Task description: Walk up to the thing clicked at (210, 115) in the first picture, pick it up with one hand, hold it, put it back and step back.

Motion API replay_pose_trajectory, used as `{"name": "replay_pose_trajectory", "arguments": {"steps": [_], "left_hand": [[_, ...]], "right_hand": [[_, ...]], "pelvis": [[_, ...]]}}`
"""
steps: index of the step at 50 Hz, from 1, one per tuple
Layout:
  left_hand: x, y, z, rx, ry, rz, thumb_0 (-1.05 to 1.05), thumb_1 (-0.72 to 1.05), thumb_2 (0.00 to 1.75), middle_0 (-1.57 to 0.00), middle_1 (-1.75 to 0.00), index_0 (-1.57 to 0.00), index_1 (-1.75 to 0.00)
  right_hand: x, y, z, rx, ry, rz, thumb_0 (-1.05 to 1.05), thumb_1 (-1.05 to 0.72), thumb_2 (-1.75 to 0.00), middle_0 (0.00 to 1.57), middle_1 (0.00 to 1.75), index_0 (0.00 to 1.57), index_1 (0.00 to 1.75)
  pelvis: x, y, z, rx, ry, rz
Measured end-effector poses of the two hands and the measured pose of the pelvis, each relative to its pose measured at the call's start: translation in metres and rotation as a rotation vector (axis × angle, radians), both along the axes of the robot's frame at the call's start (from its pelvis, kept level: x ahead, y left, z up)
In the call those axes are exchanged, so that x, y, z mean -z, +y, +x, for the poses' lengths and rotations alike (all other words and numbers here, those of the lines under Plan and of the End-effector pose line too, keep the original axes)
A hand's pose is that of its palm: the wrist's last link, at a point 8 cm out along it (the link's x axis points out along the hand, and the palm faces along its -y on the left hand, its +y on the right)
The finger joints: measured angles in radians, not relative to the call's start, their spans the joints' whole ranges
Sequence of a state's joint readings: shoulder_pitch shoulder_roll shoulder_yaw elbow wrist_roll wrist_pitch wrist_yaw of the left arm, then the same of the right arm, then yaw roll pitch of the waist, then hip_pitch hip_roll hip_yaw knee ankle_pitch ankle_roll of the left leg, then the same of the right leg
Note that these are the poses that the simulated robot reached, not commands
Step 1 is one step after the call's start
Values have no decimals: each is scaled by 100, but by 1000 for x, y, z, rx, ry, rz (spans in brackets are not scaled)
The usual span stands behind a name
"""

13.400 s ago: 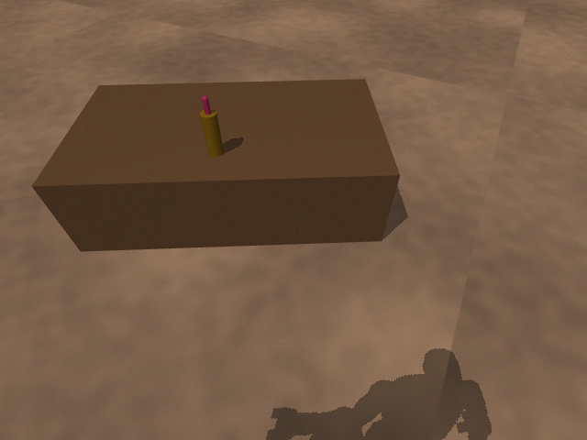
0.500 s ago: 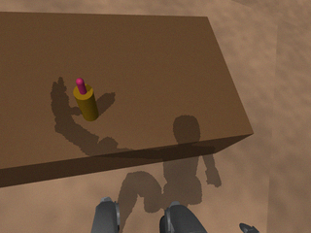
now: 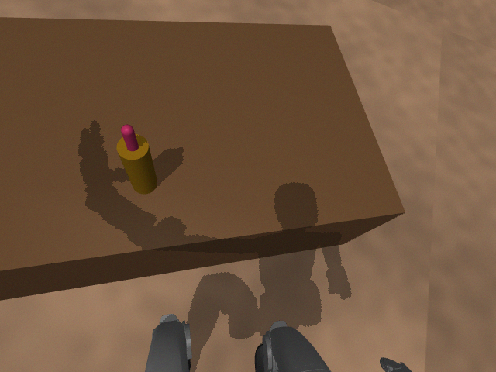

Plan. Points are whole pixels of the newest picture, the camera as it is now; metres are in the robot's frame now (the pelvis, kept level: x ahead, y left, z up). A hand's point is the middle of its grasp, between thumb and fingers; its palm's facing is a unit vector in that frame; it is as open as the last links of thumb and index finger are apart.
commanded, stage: go down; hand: left
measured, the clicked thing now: (137, 159) +0.54 +0.18 -0.17
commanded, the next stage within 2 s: approach in 0.88 s
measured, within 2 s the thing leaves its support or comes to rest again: neither
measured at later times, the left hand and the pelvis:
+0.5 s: hand out of the picture +0.46 +0.39 +0.09, palm faces +0.23 -0.97 +0.00, open 16.8 cm; pelvis +0.00 +0.00 +0.00, yaw +0 degrees
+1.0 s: hand out of the picture +0.45 +0.39 +0.09, palm faces +0.23 -0.97 +0.01, open 16.9 cm; pelvis +0.00 +0.00 +0.00, yaw +0 degrees
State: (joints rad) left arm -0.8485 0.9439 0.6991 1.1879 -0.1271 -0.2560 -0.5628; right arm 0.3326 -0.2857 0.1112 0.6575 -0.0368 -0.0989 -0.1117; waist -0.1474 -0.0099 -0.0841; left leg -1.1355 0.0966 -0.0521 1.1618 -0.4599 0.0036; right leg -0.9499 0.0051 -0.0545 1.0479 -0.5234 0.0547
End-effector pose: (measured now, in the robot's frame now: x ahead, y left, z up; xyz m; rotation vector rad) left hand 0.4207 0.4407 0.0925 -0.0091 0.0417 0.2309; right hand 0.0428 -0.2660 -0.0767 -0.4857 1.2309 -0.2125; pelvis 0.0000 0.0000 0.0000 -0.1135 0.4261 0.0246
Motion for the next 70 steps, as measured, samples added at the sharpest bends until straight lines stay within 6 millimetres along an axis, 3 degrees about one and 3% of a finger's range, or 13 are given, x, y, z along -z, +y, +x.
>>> {"name": "replay_pose_trajectory", "arguments": {"steps": [34, 47, 56, 62, 70], "left_hand": [[0, -4, 0, 7, -1, -1, -2, -39, 6, -5, -6, -5, -6], [4, 0, -8, -3, -6, -6, -2, -39, 6, -5, -6, -5, -6], [4, 0, 0, -5, -10, -16, -2, -46, 3, -5, -6, -6, -4], [35, -11, 10, 12, 30, -34, -2, -54, 1, -5, -5, -6, -4], [123, -43, 23, 24, 36, -71, -2, -59, 2, -5, -6, -5, -5]], "right_hand": [[0, -2, -4, 6, 7, 0, 1, -89, -89, 21, 30, 21, 30], [-1, -4, 6, -6, -16, -12, 1, -89, -89, 21, 30, 21, 30], [1, -3, 10, -21, -17, -12, 1, -88, -89, 21, 30, 21, 30], [11, -2, 6, -32, 8, -2, 1, -86, -88, 21, 30, 21, 30], [49, -3, -9, -46, 83, 10, 1, -86, -88, 21, 30, 21, 30]], "pelvis": [[0, -1, -2, 0, -3, 1], [0, -1, -1, -1, -8, 2], [2, 0, -2, -4, 3, 0], [12, 0, -4, 3, 33, -3], [50, 0, -14, 25, 114, -11]]}}
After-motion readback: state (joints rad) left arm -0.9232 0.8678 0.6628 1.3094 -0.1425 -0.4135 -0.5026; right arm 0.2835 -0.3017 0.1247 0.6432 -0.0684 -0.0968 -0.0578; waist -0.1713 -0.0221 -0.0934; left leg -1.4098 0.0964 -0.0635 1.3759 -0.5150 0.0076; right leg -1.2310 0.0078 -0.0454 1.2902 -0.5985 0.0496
